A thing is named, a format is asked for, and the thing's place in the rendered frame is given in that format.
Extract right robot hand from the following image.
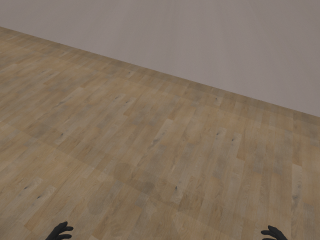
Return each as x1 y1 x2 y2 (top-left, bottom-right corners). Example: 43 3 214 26
261 225 288 240

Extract left robot hand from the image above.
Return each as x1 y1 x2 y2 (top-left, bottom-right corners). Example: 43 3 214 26
45 221 74 240

